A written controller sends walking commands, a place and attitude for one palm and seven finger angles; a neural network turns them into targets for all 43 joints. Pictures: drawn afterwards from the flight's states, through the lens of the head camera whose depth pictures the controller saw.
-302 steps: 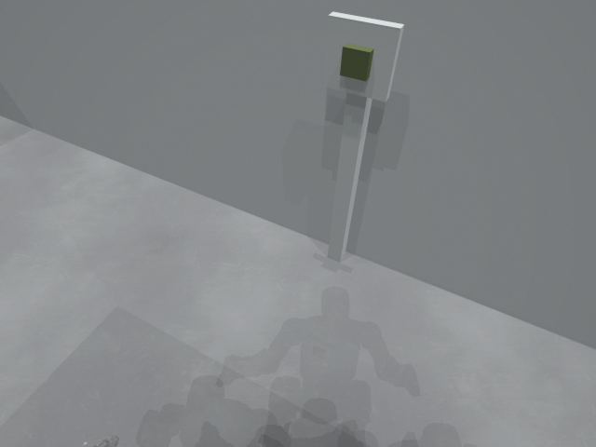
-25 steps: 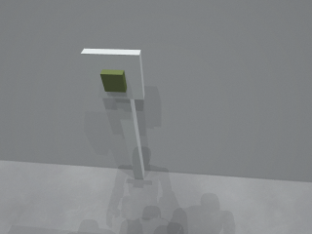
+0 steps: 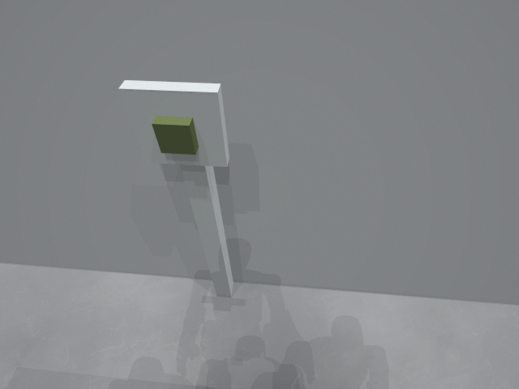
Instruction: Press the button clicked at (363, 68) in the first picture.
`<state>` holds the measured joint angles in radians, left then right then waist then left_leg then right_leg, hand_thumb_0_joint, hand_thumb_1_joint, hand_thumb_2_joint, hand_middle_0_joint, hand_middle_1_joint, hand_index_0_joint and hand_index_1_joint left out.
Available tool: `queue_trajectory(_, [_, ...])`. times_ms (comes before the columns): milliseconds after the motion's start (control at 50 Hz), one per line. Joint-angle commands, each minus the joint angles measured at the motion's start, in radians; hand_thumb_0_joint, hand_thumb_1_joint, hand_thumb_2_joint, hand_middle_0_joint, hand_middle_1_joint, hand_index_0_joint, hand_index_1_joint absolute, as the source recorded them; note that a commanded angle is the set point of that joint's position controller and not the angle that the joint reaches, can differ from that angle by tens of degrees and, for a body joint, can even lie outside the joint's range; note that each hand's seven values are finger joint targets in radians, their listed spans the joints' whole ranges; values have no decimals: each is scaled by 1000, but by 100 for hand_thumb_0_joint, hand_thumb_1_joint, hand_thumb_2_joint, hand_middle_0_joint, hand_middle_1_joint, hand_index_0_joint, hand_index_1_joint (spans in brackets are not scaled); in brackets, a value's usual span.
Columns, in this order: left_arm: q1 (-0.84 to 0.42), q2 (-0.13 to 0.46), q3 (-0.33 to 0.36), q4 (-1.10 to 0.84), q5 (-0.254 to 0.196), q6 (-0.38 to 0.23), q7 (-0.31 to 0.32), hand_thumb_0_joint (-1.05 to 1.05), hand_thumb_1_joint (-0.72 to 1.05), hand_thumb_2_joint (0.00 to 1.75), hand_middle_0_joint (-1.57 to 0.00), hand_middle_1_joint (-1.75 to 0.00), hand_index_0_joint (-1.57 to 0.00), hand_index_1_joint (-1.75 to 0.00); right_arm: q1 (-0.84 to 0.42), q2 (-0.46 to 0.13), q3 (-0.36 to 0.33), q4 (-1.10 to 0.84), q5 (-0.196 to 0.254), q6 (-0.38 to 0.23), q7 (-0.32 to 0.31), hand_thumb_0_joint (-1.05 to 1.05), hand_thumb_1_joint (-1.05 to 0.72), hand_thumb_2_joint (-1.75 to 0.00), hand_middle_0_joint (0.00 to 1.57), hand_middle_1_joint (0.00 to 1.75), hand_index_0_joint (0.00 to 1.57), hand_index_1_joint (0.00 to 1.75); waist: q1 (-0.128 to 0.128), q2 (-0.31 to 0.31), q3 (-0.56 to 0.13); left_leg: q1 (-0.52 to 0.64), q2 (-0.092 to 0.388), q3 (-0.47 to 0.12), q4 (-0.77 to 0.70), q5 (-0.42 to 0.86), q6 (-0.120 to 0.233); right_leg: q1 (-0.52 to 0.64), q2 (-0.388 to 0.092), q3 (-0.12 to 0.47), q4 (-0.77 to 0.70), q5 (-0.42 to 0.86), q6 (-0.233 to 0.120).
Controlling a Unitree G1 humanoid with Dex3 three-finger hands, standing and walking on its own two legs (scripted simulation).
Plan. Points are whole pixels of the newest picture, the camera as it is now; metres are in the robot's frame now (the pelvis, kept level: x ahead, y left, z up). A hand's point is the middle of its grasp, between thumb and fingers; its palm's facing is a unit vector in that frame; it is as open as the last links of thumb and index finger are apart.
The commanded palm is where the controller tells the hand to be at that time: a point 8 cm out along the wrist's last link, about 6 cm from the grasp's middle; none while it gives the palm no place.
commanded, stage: come to a stop and stand still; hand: left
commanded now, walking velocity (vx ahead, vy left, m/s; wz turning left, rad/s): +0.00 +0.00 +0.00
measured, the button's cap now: (176, 134) +0.54 +0.20 +0.09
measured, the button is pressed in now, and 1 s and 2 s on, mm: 0 0 0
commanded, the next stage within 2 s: look again from close up in 0.82 s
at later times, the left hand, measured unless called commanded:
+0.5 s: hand out of the picture +0.00 +0.18 -0.18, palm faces +0.03 -0.98 -0.21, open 7.3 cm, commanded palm none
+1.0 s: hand out of the picture +0.00 +0.19 -0.18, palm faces +0.03 -0.98 -0.19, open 7.4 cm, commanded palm none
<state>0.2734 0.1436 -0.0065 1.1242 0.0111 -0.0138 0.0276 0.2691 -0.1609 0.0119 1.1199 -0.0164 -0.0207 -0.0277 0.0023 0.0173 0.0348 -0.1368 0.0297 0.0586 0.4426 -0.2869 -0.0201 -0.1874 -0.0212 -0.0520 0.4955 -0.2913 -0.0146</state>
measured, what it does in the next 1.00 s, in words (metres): stands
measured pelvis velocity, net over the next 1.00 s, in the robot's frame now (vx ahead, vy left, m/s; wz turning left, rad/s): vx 0.00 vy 0.02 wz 0.01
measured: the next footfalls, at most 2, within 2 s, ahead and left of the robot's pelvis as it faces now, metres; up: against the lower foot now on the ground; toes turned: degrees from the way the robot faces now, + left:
none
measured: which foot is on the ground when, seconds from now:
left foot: down 0.00-1.00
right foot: down 0.00-1.00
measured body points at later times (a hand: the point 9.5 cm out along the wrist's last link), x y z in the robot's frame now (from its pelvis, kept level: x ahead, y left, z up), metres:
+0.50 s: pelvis -0.01 +0.00 -0.01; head +0.00 +0.00 +0.44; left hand +0.00 +0.23 -0.16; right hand +0.01 -0.22 -0.16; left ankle -0.03 +0.12 -0.74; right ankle -0.02 -0.11 -0.74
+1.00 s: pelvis +0.00 +0.02 +0.00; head +0.01 +0.02 +0.45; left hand -0.01 +0.24 -0.16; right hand +0.00 -0.20 -0.16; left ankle -0.03 +0.12 -0.74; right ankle -0.02 -0.11 -0.74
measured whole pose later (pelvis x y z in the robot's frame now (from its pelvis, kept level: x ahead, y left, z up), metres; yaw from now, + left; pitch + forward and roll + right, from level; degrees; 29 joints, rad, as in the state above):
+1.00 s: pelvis +0.00 +0.02 +0.00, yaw +1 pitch -1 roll +0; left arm 0.28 0.15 -0.01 1.11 0.01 -0.01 0.03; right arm 0.29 -0.15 0.02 1.12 -0.02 -0.02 -0.02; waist 0.00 0.00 0.03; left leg -0.16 0.00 0.06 0.47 -0.29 0.01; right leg -0.19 -0.04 -0.05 0.49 -0.29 0.01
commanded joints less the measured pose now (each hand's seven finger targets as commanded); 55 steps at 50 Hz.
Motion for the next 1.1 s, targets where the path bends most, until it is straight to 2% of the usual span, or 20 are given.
queue_trajectory(0, [50, 130, 22, -33, -1, -19, 12, 0, 90, 90, -20, -30, -20, -30, 60, -78, -16, -25, 6, -4, -6, 0, -90, -90, 20, 30, 20, 30, 0, -19, -1, -27, 71, -47, -54, 218, 30, 11, -106, 100, -83, 333, -30])
queue_trajectory(60, [47, 125, 20, -34, 0, -18, 11, 0, 90, 90, -20, -30, -20, -30, 58, -80, -17, -25, 5, -2, -6, 0, -90, -90, 20, 30, 20, 30, -2, -38, 10, -29, 71, -49, -58, 193, 31, -1, -100, 102, -96, 293, -29])
queue_trajectory(280, [40, 132, 23, -37, 0, -18, 6, 0, 90, 90, -20, -30, -20, -30, 56, -82, -15, -15, 3, -4, -6, 0, -90, -90, 20, 30, 20, 30, 1, -27, 27, -47, 71, -54, -72, 163, 29, -1, -93, 97, -124, 214, -33])
queue_trajectory(300, [146, 145, 31, 5, 8, -35, 48, 0, 90, 90, -20, -30, -20, -30, -50, -110, -30, -81, 14, -9, 4, 0, -90, -90, 20, 30, 20, 30, 46, -103, 39, -149, 73, -7, 161, 118, -2, 25, -172, 173, -111, 725, 17])
queue_trajectory(320, [110, 190, 34, -51, 7, -46, 41, 0, 90, 90, -20, -30, -20, -30, 11, -52, -26, -123, 13, 5, 9, 0, -90, -90, 20, 30, 20, 30, -10, -110, -54, -159, 38, -41, 184, -113, 16, 74, -241, 221, -119, 672, -38])
queue_trajectory(340, [59, 190, 35, -73, 11, -50, 32, 0, 90, 90, -20, -30, -20, -30, 21, -44, -26, -116, 8, 14, 14, 0, -90, -90, 20, 30, 20, 30, -11, -105, -72, -139, 42, -30, 203, -125, 15, 38, -248, 206, -134, 502, -80])
queue_trajectory(360, [21, 177, 33, -95, 11, -47, 27, 0, 90, 90, -20, -30, -20, -30, 53, -46, -27, -121, 6, 11, 13, 0, -90, -90, 20, 30, 20, 30, -32, -88, -71, -95, 26, -27, 160, -87, 18, -15, -213, 169, -125, 359, -97])
queue_trajectory(380, [-1, 167, 31, -101, 6, -43, 24, 0, 90, 90, -20, -30, -20, -30, 81, -45, -26, -107, 3, 7, 15, 0, -90, -90, 20, 30, 20, 30, -46, -60, -61, -54, 24, -27, 85, -3, 18, -52, -182, 144, -110, 266, -90])
queue_trajectory(420, [6, 134, 25, -108, -2, -31, 19, 0, 90, 90, -20, -30, -20, -30, 92, -75, -24, -107, -1, -2, 12, 0, -90, -90, 20, 30, 20, 30, -30, 6, -3, -76, 72, -76, 15, 126, 39, -81, -103, 97, -76, 128, -49])
queue_trajectory(440, [9, 129, 25, -108, 2, -21, 17, 0, 90, 90, -20, -30, -20, -30, 79, -82, -23, -110, -3, -6, 13, 0, -90, -90, 20, 30, 20, 30, -15, 87, 10, -111, 87, -105, -9, 163, 48, -59, -80, 73, -52, 82, -37])
queue_trajectory(460, [20, 124, 23, -100, 2, -16, 16, 0, 90, 90, -20, -30, -20, -30, 66, -87, -22, -113, -4, -7, 10, 0, -90, -90, 20, 30, 20, 30, -5, 88, 29, -137, 96, -117, -26, 172, 56, -41, -63, 60, -40, 74, -29])
queue_trajectory(480, [32, 120, 20, -95, 1, -14, 13, 0, 90, 90, -20, -30, -20, -30, 56, -90, -19, -117, -2, -8, 7, 0, -90, -90, 20, 30, 20, 30, 2, 60, 30, -146, 94, -117, -39, 150, 59, -25, -62, 58, -45, 74, -25])
queue_trajectory(520, [32, 118, 16, -91, 0, -10, 9, 0, 90, 90, -20, -30, -20, -30, 53, -97, -18, -117, -1, -6, 4, 0, -90, -90, 20, 30, 20, 30, 1, -12, 46, -150, 83, -111, -58, 86, 57, -31, -66, 66, -63, 53, -22])
queue_trajectory(580, [30, 120, 17, -92, 1, -6, 7, 0, 90, 90, -20, -30, -20, -30, 57, -100, -17, -108, -2, -7, 5, 0, -90, -90, 20, 30, 20, 30, 5, 11, 72, -168, 79, -119, -91, 45, 60, -32, -64, 65, -73, 29, -19])
queue_trajectory(600, [34, 123, 15, -89, 1, -5, 6, 0, 90, 90, -20, -30, -20, -30, 55, -103, -15, -106, -2, -7, 5, 0, -90, -90, 20, 30, 20, 30, 5, -3, 72, -162, 76, -117, -93, 40, 60, -34, -66, 66, -76, 30, -18])
queue_trajectory(660, [36, 121, 15, -84, 1, -5, 6, 0, 90, 90, -20, -30, -20, -30, 65, -108, -14, -91, -2, -11, 3, 0, -90, -90, 20, 30, 20, 30, 6, 14, 54, -144, 81, -120, -101, 74, 63, -18, -67, 59, -70, 63, -16])
queue_trajectory(780, [45, 123, 15, -69, 0, -9, 6, 0, 90, 90, -20, -30, -20, -30, 69, -104, -12, -64, 1, -17, 0, 0, -90, -90, 20, 30, 20, 30, 6, -4, 11, -97, 79, -101, -81, 168, 61, 9, -79, 59, -65, 144, -14])
queue_trajectory(940, [57, 116, 15, -43, 1, -12, 8, 0, 90, 90, -20, -30, -20, -30, 73, -89, -13, -31, 4, -14, -4, 0, -90, -90, 20, 30, 20, 30, 0, -22, 15, -70, 74, -88, -64, 203, 56, 10, -85, 64, -73, 195, -16])
queue_trajectory(1080, [64, 107, 17, -30, 1, -11, 10, 0, 90, 90, -20, -30, -20, -30, 69, -80, -12, -14, 4, -15, -7, 0, -90, -90, 20, 30, 20, 30, 2, -1, 24, -64, 74, -85, -66, 224, 55, 11, -90, 61, -74, 209, -17])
